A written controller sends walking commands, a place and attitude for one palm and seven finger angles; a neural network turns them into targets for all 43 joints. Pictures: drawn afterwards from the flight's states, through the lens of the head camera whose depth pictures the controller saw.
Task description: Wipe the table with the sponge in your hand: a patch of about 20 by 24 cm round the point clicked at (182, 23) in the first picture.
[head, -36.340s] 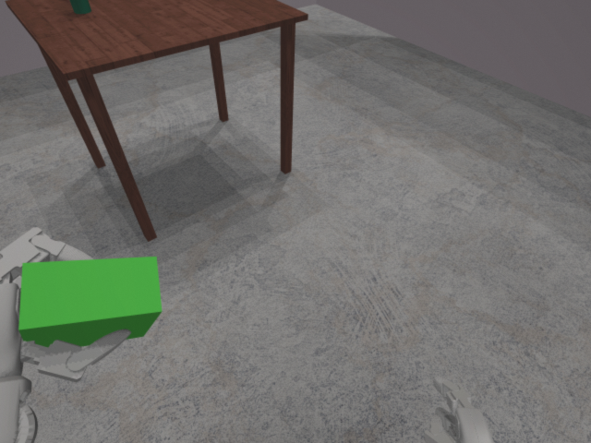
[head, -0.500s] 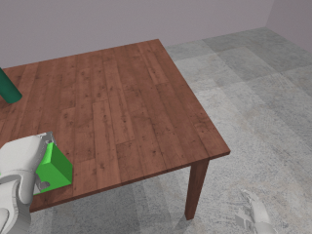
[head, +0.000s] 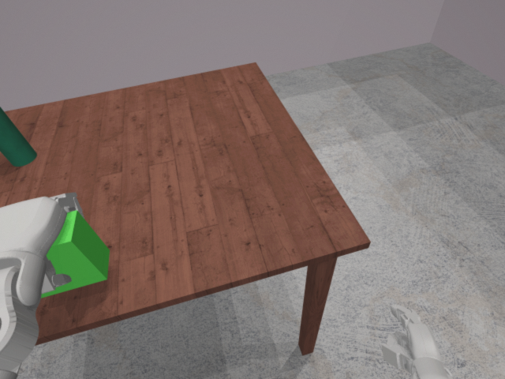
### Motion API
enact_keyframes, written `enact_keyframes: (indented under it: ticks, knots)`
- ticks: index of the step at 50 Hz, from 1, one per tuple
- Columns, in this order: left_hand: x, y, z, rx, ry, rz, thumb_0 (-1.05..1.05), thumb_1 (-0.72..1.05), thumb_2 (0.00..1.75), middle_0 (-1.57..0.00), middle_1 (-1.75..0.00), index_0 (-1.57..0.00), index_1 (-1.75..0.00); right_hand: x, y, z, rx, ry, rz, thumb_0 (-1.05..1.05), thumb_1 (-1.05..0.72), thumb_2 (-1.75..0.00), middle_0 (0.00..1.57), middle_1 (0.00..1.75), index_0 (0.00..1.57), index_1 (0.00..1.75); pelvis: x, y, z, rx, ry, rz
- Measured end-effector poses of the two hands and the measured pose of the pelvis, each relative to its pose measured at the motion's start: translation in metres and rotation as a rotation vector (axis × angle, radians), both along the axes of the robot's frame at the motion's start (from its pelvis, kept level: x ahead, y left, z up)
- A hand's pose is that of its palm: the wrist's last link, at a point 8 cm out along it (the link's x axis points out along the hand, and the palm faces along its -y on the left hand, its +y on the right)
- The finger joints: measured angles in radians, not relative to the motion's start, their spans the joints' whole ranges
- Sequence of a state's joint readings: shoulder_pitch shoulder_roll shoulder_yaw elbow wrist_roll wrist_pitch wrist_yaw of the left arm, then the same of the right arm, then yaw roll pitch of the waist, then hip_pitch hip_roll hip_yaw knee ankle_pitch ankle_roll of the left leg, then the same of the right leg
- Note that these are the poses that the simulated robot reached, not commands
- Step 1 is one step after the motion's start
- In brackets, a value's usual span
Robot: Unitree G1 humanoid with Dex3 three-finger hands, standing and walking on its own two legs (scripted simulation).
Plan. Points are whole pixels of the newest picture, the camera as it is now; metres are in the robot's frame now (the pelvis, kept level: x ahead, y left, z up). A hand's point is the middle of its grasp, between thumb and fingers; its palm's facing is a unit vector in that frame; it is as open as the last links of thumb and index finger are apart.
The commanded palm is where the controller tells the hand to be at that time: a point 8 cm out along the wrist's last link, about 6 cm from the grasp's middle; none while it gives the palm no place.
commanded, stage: lift the sponge slowly off the table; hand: left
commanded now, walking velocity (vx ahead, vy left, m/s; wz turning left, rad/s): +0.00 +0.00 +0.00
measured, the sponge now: (61, 262) +0.22 +0.34 +0.08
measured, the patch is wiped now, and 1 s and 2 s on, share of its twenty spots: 0.95 0.95 0.95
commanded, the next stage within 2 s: bring the sponge back beside the body in 0.96 s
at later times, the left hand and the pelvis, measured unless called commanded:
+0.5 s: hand (36, 230) +0.23 +0.34 +0.15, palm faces +0.07 -0.01 -1.00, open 9.9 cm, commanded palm +0.20 +0.34 +0.22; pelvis +0.00 +0.01 +0.00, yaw +0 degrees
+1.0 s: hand (29, 216) +0.23 +0.34 +0.18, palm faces +0.08 +0.01 -1.00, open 9.9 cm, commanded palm +0.20 +0.34 +0.25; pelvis -0.01 +0.00 +0.00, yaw +0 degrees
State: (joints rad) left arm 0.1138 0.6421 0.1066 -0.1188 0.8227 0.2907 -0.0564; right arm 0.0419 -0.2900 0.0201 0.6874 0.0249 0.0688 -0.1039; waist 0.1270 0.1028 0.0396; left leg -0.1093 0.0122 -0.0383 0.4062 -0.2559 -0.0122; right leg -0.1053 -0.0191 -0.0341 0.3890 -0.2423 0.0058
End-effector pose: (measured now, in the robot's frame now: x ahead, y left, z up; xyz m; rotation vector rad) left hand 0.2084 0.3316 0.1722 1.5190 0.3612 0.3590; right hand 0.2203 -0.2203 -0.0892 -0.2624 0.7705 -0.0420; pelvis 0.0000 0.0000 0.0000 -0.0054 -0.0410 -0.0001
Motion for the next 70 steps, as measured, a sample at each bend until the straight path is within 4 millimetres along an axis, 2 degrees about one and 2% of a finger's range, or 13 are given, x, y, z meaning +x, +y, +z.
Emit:
enact_keyframes:
  ticks: [10,17,29,41,46,54,63,70]
  knots:
    - [0.000,0.008,0.014,0.005,-0.024,0.020,0.00,-0.49,1.07,-0.75,-1.34,-0.76,-1.36,-0.003,0.003,-0.003,0.010,0.011,0.003,0.01,-0.90,-0.89,0.20,0.30,0.20,0.30,0.000,0.004,0.000,0.000,0.001,0.001]
    - [0.000,-0.001,0.024,0.004,-0.049,-0.011,0.00,-0.49,1.07,-0.75,-1.34,-0.76,-1.36,0.003,0.014,0.000,0.028,-0.008,0.024,0.01,-0.90,-0.89,0.20,0.30,0.20,0.30,-0.001,0.007,0.001,0.001,0.000,0.002]
    - [-0.003,0.005,0.039,0.004,-0.068,0.029,0.00,-0.49,1.07,-0.75,-1.34,-0.76,-1.36,0.014,0.028,0.008,0.047,-0.039,0.068,0.01,-0.90,-0.89,0.20,0.30,0.20,0.30,-0.005,0.006,0.001,0.002,-0.004,0.005]
    - [0.000,-0.013,0.056,0.020,-0.099,-0.020,0.00,-0.49,1.07,-0.75,-1.34,-0.76,-1.36,0.015,0.030,0.010,0.054,-0.057,0.087,0.01,-0.90,-0.89,0.20,0.30,0.20,0.30,-0.011,0.004,0.001,0.005,-0.008,0.006]
    - [0.001,-0.013,0.064,0.030,-0.106,-0.005,0.00,-0.49,1.07,-0.75,-1.34,-0.76,-1.36,0.011,0.029,0.009,0.066,-0.055,0.087,0.01,-0.90,-0.89,0.20,0.30,0.20,0.30,-0.013,0.002,0.001,0.006,-0.005,0.003]
    - [0.001,-0.001,0.056,0.014,-0.037,0.041,0.00,-0.49,1.07,-0.75,-1.34,-0.76,-1.36,0.002,0.017,0.004,0.049,-0.039,0.071,0.01,-0.90,-0.89,0.20,0.30,0.20,0.30,-0.016,-0.002,0.000,0.006,0.000,0.007]
    - [-0.003,-0.020,0.052,0.016,-0.072,-0.073,0.00,-0.49,1.07,-0.75,-1.34,-0.76,-1.36,-0.007,0.007,0.001,0.028,-0.032,0.043,0.01,-0.90,-0.89,0.20,0.30,0.20,0.30,-0.014,-0.002,-0.001,0.004,-0.008,0.001]
    - [-0.011,-0.018,0.056,0.014,-0.124,-0.028,0.00,-0.49,1.07,-0.75,-1.34,-0.76,-1.36,-0.003,0.013,0.001,0.054,-0.036,0.044,0.01,-0.90,-0.89,0.20,0.30,0.20,0.30,-0.013,0.000,-0.001,0.004,-0.009,-0.009]
